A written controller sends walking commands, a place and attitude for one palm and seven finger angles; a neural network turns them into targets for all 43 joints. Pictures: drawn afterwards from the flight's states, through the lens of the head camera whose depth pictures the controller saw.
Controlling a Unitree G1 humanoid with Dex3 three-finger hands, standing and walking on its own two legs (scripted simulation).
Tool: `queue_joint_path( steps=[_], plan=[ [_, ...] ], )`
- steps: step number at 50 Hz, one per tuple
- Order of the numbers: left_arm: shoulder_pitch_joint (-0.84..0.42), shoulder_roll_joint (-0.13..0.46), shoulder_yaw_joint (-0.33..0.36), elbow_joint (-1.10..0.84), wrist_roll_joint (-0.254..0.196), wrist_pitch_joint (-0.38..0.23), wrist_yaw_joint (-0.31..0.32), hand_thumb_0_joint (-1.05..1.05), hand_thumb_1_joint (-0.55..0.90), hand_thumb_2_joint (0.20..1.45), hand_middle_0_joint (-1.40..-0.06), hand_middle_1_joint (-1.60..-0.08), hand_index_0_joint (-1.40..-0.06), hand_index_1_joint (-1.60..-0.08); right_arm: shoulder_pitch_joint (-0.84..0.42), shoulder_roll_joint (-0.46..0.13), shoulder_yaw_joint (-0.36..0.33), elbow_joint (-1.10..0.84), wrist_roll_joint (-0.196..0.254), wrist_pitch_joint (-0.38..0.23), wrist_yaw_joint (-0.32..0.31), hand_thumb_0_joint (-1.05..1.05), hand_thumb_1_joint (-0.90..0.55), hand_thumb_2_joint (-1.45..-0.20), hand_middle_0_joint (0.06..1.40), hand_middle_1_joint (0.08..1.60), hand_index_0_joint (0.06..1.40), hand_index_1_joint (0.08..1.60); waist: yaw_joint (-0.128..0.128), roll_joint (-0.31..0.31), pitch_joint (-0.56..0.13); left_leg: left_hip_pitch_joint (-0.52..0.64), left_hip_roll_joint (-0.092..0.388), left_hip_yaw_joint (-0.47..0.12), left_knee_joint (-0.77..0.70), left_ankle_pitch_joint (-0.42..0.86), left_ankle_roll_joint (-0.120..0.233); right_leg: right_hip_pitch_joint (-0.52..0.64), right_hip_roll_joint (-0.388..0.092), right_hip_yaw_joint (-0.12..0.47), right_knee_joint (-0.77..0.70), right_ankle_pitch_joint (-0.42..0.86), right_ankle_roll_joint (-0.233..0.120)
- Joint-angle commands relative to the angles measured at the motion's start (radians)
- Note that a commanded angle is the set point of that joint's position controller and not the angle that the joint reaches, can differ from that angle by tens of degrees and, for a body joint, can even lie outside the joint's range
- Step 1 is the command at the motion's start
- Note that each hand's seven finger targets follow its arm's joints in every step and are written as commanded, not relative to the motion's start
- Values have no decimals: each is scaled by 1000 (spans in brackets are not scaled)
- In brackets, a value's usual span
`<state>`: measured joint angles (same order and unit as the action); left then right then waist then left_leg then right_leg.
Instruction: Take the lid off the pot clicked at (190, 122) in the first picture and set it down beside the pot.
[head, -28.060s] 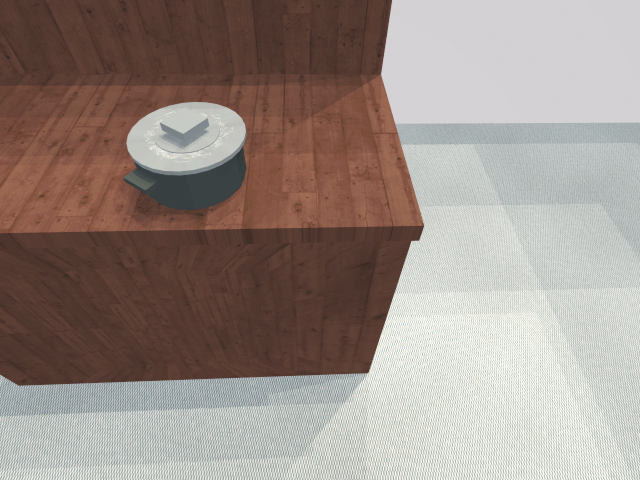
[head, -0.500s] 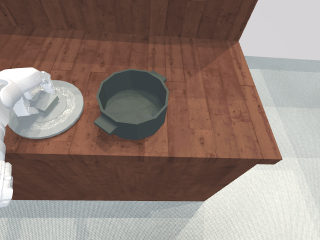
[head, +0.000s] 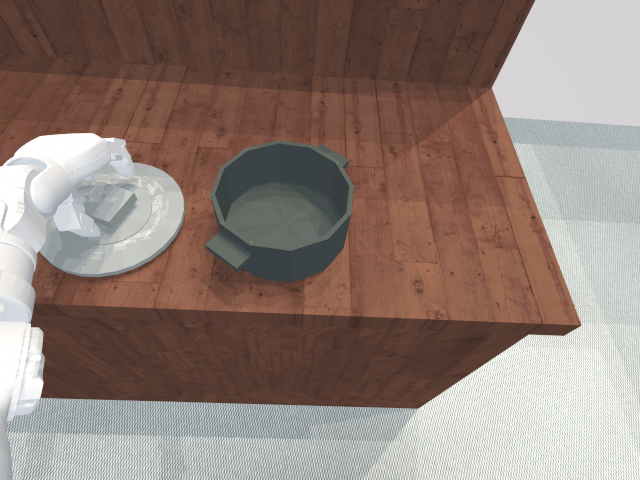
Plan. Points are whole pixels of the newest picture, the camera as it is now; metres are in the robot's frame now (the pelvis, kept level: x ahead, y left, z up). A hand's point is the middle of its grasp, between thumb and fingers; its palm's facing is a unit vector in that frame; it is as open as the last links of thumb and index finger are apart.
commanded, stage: raise the empty hand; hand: left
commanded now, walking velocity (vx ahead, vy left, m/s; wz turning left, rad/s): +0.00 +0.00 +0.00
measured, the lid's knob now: (106, 204) +0.46 +0.29 +0.03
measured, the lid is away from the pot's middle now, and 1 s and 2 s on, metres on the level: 0.24 0.24 0.24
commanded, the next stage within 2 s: draw the hand back to the body in 1.40 s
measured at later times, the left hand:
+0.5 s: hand (76, 171) +0.45 +0.29 +0.11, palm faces -0.36 -0.07 -0.93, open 11.1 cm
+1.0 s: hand (43, 139) +0.45 +0.30 +0.16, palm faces -0.33 -0.06 -0.94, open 11.1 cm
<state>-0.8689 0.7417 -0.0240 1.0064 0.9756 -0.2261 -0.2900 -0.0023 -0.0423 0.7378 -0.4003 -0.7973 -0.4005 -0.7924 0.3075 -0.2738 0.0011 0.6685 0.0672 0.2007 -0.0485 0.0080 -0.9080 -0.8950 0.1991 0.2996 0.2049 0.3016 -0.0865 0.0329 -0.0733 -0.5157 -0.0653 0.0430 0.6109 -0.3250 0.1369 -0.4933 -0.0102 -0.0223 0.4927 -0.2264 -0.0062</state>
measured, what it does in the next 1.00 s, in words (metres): stands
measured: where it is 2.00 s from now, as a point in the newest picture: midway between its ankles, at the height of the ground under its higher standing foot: outside the picture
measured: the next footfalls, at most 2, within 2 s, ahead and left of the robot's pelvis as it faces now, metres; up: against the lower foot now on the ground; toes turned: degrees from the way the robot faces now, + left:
none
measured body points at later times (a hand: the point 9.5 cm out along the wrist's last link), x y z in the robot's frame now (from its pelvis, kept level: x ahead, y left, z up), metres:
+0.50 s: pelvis +0.01 +0.00 +0.00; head +0.07 +0.02 +0.45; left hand +0.47 +0.30 +0.16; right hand +0.05 -0.27 -0.12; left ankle -0.02 +0.02 -0.73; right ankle +0.00 -0.17 -0.72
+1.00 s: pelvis +0.00 -0.01 +0.01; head +0.06 +0.01 +0.46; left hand +0.46 +0.30 +0.21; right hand +0.08 -0.28 -0.11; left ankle -0.02 +0.02 -0.73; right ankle +0.00 -0.17 -0.73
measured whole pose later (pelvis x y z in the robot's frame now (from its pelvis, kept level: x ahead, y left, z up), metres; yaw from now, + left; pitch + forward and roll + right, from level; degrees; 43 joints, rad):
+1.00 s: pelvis +0.00 -0.01 +0.01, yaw +2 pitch +10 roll -3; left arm -1.00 0.78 -0.06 0.92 0.96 -0.13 -0.43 0.00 -0.08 0.78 -0.42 -0.75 -0.42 -0.74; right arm 0.28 -0.28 0.01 0.65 0.08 0.18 -0.04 0.01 -0.91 -0.90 0.20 0.30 0.20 0.30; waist -0.08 0.04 -0.04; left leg -0.40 -0.08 0.02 0.51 -0.28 0.13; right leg -0.37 -0.02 -0.03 0.39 -0.19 0.01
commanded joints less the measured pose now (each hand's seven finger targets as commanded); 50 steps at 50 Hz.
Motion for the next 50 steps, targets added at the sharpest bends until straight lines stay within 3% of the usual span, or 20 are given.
queue_joint_path(
  steps=[1,4,8,10,13,17,19,21,22,24,25,27,29,32,38,42,44,47,48,50],
  plan=[
    [-426,231,25,-109,-20,34,42,0,-68,763,-399,-765,-399,-765,83,-186,-58,-60,2,-19,-6,0,-900,-900,200,300,200,300,-16,80,-335,407,102,-162,-38,598,-125,-70,61,-33,-6,141,-47],
    [-481,228,23,-170,-8,38,42,0,-78,782,-409,-746,-409,-746,86,-185,-66,-65,-5,-19,-1,0,-900,-900,200,300,200,300,-13,131,-384,473,106,-181,-28,657,-136,-85,62,-27,-3,139,-49],
    [-537,402,157,-299,-6,13,54,0,-79,786,-410,-743,-410,-743,84,-182,-62,-84,-13,-24,-16,0,-900,-900,200,300,200,300,1,142,-522,527,96,-175,-28,752,-130,35,58,-10,-9,224,-47],
    [-483,308,97,-199,-16,30,55,0,-79,786,-410,-743,-410,-743,82,-175,-60,-70,-8,-29,-16,0,-900,-900,200,300,200,300,-10,113,-442,498,103,-173,-36,727,-131,-4,59,-25,-15,199,-43],
    [-468,250,39,-125,-19,61,47,0,-79,786,-410,-743,-410,-743,80,-183,-58,-62,0,-31,-3,0,-900,-900,200,300,200,300,-12,106,-328,442,105,-167,-56,633,-134,-44,58,-29,-25,147,-47],
    [-521,220,9,-228,-15,72,18,0,-79,786,-410,-743,-410,-743,66,-177,-63,-78,-4,-33,5,0,-900,-900,200,300,200,300,-9,162,-392,509,103,-174,-42,733,-139,-24,54,-21,-26,192,-50],
    [-531,309,81,-263,-14,67,7,0,-79,786,-410,-743,-410,-743,69,-178,-62,-88,-4,-31,1,0,-900,-900,200,300,200,300,-4,129,-449,527,100,-182,-45,747,-135,32,57,-18,-31,213,-47],
    [-525,287,65,-234,-29,67,-6,0,-79,786,-410,-743,-410,-743,61,-174,-59,-90,1,-33,-7,0,-900,-900,200,300,200,300,-10,84,-421,497,96,-175,-61,676,-123,50,54,-18,-43,205,-42],
    [-544,321,82,-233,-32,64,-9,0,-79,786,-410,-743,-410,-743,65,-183,-57,-83,0,-34,-10,0,-900,-900,200,300,200,300,-11,73,-400,482,96,-168,-69,655,-119,55,48,-17,-49,209,-45],
    [-543,324,90,-240,-31,66,-12,0,-79,786,-410,-743,-410,-743,62,-177,-57,-87,1,-39,-12,0,-900,-900,200,300,200,300,-3,84,-396,486,92,-167,-79,669,-117,69,51,-21,-53,219,-46],
    [-534,269,43,-221,-30,70,-16,0,-79,786,-410,-743,-410,-743,57,-174,-55,-85,2,-40,-10,0,-900,-900,200,300,200,300,-10,109,-373,493,96,-170,-78,689,-125,39,51,-25,-53,212,-45],
    [-533,250,25,-197,-31,75,-28,0,-79,786,-410,-743,-410,-743,59,-178,-57,-76,3,-43,-5,0,-900,-900,200,300,200,300,-13,105,-325,484,103,-170,-78,709,-131,19,48,-25,-59,200,-47],
    [-511,309,70,-191,-22,79,-30,0,-79,786,-410,-743,-410,-743,49,-176,-50,-92,3,-42,-3,0,-900,-900,200,300,200,300,3,88,-352,462,90,-157,-85,661,-123,72,50,-21,-59,206,-48],
    [-593,267,24,-287,-29,80,-48,0,-79,786,-410,-743,-410,-743,33,-174,-55,-97,-2,-45,-3,0,-900,-900,200,300,200,300,-4,121,-386,494,90,-154,-85,689,-120,84,41,-16,-69,237,-49],
    [-602,363,97,-286,-39,84,-68,0,-79,786,-410,-743,-410,-743,39,-177,-51,-100,0,-46,-7,0,-900,-900,200,300,200,300,-1,80,-415,494,85,-149,-104,694,-109,153,44,-17,-83,268,-45],
    [-605,234,-15,-233,-41,102,-91,0,-79,786,-410,-743,-410,-743,28,-173,-52,-88,5,-48,-2,0,-900,-900,200,300,200,300,-16,100,-326,483,88,-145,-102,670,-117,82,42,-26,-92,227,-46],
    [-620,254,-5,-226,-37,114,-100,0,-79,786,-410,-743,-410,-743,30,-174,-49,-90,9,-47,0,0,-900,-900,200,300,200,300,-12,98,-323,482,86,-152,-111,616,-117,78,47,-30,-93,193,-46],
    [-664,394,95,-310,-32,100,-96,0,-79,786,-410,-743,-410,-743,23,-184,-48,-104,1,-50,-9,0,-900,-900,200,300,200,300,3,106,-417,491,70,-137,-108,627,-104,169,40,-15,-93,261,-53],
    [-701,381,81,-334,-32,99,-100,0,-79,786,-410,-743,-410,-743,24,-176,-46,-105,0,-53,-11,0,-900,-900,200,300,200,300,-2,100,-449,503,69,-143,-114,653,-103,192,44,-16,-95,281,-49],
    [-647,339,54,-232,-40,107,-113,0,-79,786,-410,-743,-410,-743,24,-176,-42,-97,9,-55,-14,0,-900,-900,200,300,200,300,-8,63,-376,463,71,-136,-118,619,-97,177,45,-24,-102,270,-46]
  ],
)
